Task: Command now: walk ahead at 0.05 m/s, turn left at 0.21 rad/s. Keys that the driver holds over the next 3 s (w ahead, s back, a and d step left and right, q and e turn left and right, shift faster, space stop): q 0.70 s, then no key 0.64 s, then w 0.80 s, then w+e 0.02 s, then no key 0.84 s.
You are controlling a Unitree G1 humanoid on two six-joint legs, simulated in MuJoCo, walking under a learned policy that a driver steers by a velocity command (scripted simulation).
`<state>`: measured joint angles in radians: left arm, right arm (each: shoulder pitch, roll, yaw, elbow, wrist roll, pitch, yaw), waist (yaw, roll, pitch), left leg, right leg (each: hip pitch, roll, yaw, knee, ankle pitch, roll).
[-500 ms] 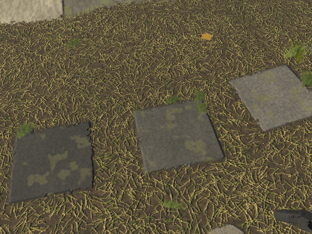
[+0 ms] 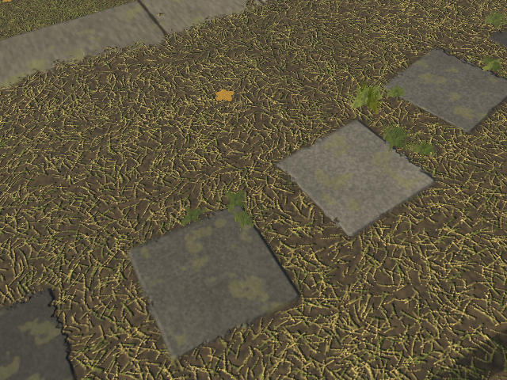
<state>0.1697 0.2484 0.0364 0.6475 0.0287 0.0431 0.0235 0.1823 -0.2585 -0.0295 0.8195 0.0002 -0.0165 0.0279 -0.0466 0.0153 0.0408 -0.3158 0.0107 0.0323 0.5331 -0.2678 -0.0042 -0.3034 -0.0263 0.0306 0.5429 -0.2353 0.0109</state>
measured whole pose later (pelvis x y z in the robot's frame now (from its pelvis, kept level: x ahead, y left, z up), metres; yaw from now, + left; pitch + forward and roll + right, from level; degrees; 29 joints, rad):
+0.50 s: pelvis +0.02 +0.00 +0.01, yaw +16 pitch +2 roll -2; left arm 0.10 0.28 0.08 0.67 -0.01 0.01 0.04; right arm 0.17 -0.32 -0.08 0.71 0.01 0.04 -0.03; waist -0.03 0.00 0.05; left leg -0.32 -0.06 -0.12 0.48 -0.19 0.04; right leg -0.42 0.03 0.08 0.78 -0.38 0.08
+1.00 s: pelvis +0.00 -0.01 +0.00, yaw +29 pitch +1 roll +0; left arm 0.19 0.27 0.06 0.72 0.01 0.00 0.02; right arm 0.17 -0.26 -0.05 0.68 0.00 0.05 0.00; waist 0.02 -0.02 0.04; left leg -0.24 -0.01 -0.02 0.51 -0.28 0.01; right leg -0.29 -0.07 -0.03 0.56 -0.32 0.03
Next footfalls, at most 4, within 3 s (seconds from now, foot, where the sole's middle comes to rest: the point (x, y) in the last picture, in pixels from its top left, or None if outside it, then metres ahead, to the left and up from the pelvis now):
0.60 right None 0.11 -0.10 -0.77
0.96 left None -0.03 0.11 -0.77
2.08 left None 0.41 0.32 -0.77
2.52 right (200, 331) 0.63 0.17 -0.77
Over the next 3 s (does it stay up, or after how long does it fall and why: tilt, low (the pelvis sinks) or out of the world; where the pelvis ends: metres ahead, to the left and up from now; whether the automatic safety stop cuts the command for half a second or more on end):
stays up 0.50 0.22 0.00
